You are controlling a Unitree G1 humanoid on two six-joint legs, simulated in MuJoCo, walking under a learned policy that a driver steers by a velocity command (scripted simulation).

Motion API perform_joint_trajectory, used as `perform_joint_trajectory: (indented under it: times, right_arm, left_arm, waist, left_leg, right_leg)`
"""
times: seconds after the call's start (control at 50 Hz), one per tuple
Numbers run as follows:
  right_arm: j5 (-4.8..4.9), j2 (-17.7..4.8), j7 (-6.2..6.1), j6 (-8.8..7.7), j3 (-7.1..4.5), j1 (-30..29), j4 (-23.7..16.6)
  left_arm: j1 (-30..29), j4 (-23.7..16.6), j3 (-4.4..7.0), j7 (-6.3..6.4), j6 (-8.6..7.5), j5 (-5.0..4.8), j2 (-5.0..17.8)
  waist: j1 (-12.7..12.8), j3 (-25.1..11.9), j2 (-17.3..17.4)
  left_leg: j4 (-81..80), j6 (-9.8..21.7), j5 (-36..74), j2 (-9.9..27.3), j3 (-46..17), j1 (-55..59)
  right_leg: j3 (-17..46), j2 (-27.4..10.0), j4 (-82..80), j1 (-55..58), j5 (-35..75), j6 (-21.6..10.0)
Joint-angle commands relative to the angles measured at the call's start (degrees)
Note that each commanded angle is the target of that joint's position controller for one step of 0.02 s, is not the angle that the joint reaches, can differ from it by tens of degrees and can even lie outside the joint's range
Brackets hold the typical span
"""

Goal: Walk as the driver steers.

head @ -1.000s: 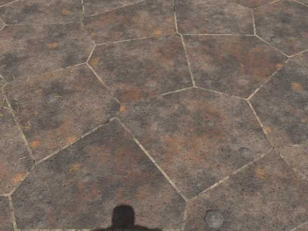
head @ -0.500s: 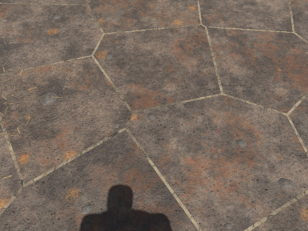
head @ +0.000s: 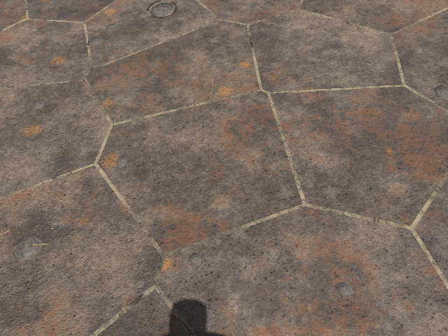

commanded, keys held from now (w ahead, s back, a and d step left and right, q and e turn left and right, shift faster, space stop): w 0.88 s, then w+q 0.12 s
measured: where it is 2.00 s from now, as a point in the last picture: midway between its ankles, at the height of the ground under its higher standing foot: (230, 222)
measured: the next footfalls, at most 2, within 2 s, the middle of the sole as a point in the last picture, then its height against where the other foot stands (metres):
left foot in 0.36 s outside the picture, level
right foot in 0.92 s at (262, 282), level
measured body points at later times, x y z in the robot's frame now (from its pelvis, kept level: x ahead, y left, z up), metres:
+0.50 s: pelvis +0.27 +0.05 +0.00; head +0.29 +0.07 +0.45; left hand +0.28 +0.30 -0.16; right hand +0.34 -0.20 -0.13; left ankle +0.31 +0.12 -0.74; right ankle +0.17 -0.08 -0.65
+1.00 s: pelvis +0.53 +0.01 -0.01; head +0.56 +0.00 +0.43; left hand +0.68 +0.25 -0.13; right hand +0.49 -0.23 -0.17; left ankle +0.36 +0.12 -0.66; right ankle +0.62 -0.06 -0.74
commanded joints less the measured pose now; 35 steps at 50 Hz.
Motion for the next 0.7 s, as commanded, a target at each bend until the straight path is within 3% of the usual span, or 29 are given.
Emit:
perform_joint_trajectory:
  times: [0.02, 0.1, 0.14, 0.24, 0.3, 0.32, 0.34, 0.36, 0.38, 0.4, 0.42, 0.44, 0.48, 0.54, 0.58, 0.7]
  right_arm:
    - [-0.73, -2.2, 0.61, 0.96, -0.75, 3.5, -1.3]
    - [-0.36, -1.8, 0.62, 1.02, -0.45, -6.4, -4.0]
    - [-0.04, -1.0, 0.57, 0.88, 0.15, -10.6, -5.1]
    - [0.12, -1.7, 0.31, 0.50, 0.51, -17.6, -7.4]
    - [0.24, -3.1, -0.02, -0.25, -0.09, -15.3, -7.2]
    - [0.19, -3.7, -0.28, -0.65, -0.56, -10.6, -5.6]
    - [-0.10, -4.4, -0.66, -1.28, -1.22, -1.7, -2.4]
    - [-1.40, -8.2, -1.28, -2.02, -2.38, 8.6, 0.1]
    - [-1.78, -15.1, -1.35, -1.99, -3.95, 13.1, 0.7]
    - [0.35, -12.6, -1.06, -0.94, -3.40, 7.2, -0.2]
    - [0.66, -9.4, -1.01, -0.83, -2.40, 0.8, -1.5]
    - [0.48, -5.9, -0.78, -1.29, -1.44, -2.0, -1.7]
    - [0.70, -2.5, -1.18, -2.15, -0.27, -2.5, -0.4]
    - [1.10, -3.4, -1.61, -3.18, -0.07, 1.5, 1.3]
    - [1.19, -4.6, -1.74, -3.28, -0.18, 3.4, 2.0]
    - [1.10, -4.1, -1.69, -3.19, 0.30, 8.5, 3.5]
  left_arm:
    - [3.5, -0.6, 1.19, 0.41, -1.68, -0.57, 5.8]
    - [7.8, 1.4, 1.15, 0.76, -1.95, -1.02, 6.0]
    - [9.1, 2.1, 1.08, 0.67, -1.87, -0.74, 5.9]
    - [13.9, 4.4, 1.44, 1.17, -1.49, -0.08, 7.3]
    - [12.8, 5.0, 1.79, 1.53, -1.36, 0.35, 8.0]
    - [11.8, 5.0, 1.95, 1.52, -1.34, 0.34, 8.5]
    - [11.1, 5.0, 1.86, 1.35, -1.14, 0.17, 8.2]
    - [12.0, 4.0, 1.04, 1.06, -1.12, -0.18, 6.0]
    - [18.6, 2.8, -0.10, 0.25, -1.10, -2.28, 0.0]
    - [14.4, 3.1, 1.33, 0.40, -0.91, -0.73, 5.9]
    - [8.9, 1.5, 1.77, 0.26, -0.97, -0.61, 6.7]
    - [6.1, 0.9, 1.57, 0.05, -1.33, -0.57, 5.7]
    - [6.9, 1.5, 1.44, -0.23, -0.14, 0.67, 3.5]
    - [6.1, 1.5, 1.35, -0.58, 1.29, 0.92, 2.2]
    - [1.5, 0.0, 1.29, -0.78, 1.81, 1.00, 2.3]
    - [-11.9, -4.9, 0.46, -1.14, 1.71, 0.15, 1.8]
  waist:
    - [-1.5, -0.4, -6.6]
    - [0.0, 1.4, -5.9]
    - [1.0, 2.4, -6.7]
    - [3.4, 4.2, -6.7]
    - [1.5, 3.6, -6.2]
    - [-0.7, 1.4, -5.9]
    - [-4.5, -3.0, -3.6]
    - [-7.6, -9.5, 0.9]
    - [-5.2, -16.7, 15.1]
    - [-4.3, -14.4, 7.2]
    - [-2.4, -5.8, 3.6]
    - [-1.4, -2.2, 0.5]
    - [1.7, -0.2, 2.3]
    - [2.6, -0.6, 1.6]
    - [2.2, 1.2, 1.2]
    - [-0.7, 4.1, 1.4]
  left_leg:
    - [-1.0, -0.9, 4.9, 2.1, -1.1, -6.8]
    - [-11.4, -2.5, 12.1, 2.8, 0.3, -11.3]
    - [-18.3, -2.6, 15.3, 2.2, 1.6, -9.9]
    - [-28.0, -0.6, 15.5, 0.6, 3.0, -8.2]
    - [-31.5, 1.8, 10.1, -1.1, 3.5, -2.8]
    - [-33.3, 2.7, 8.6, -3.0, 4.4, 3.4]
    - [-36.9, 3.8, 10.2, -4.7, 5.5, 14.3]
    - [-38.3, 6.5, 4.7, 3.9, -4.5, 28.6]
    - [-45.4, 14.5, -2.9, 21.1, -34.4, 44.1]
    - [-50.4, 13.8, -7.3, 19.7, -39.7, 39.8]
    - [-50.0, 12.0, -6.0, 17.8, -29.7, 32.2]
    - [-51.5, 10.5, 1.6, 15.2, -23.3, 25.7]
    - [-52.9, 7.2, 12.9, 10.6, -14.0, 19.1]
    - [-53.8, 7.6, 21.4, 9.3, -9.8, 19.0]
    - [-55.5, 8.0, 21.3, 9.0, -8.3, 19.5]
    - [-56.9, 7.5, 26.3, 7.3, -4.3, 22.9]
  right_leg:
    - [14.1, -13.9, -16.1, 5.8, 13.4, -7.2]
    - [10.1, -12.7, -17.6, 9.3, 17.4, -7.5]
    - [8.0, -11.6, -17.8, 9.5, 18.2, -7.2]
    - [7.8, -14.1, -16.3, 15.4, 20.6, -7.4]
    - [7.3, -15.2, -11.1, 18.2, 29.7, -6.1]
    - [6.3, -14.4, -5.4, 18.0, 36.8, -5.3]
    - [3.9, -11.8, 5.4, 15.7, 39.4, -4.2]
    - [1.5, -8.8, 21.1, 5.9, 26.3, -3.0]
    - [-0.9, 2.1, 43.4, -14.5, -10.3, -0.2]
    - [7.6, 1.2, 48.6, -20.1, -16.3, -1.3]
    - [8.0, -2.1, 48.7, -22.6, -11.5, -1.9]
    - [8.3, -4.0, 45.6, -20.9, -6.9, -1.9]
    - [7.9, -6.3, 40.2, -15.8, -4.0, -0.9]
    - [6.4, -6.3, 37.3, -15.5, -2.5, 0.9]
    - [5.4, -7.1, 34.1, -19.5, 0.6, 2.0]
    - [2.4, -6.6, 17.3, -22.5, 9.8, 3.5]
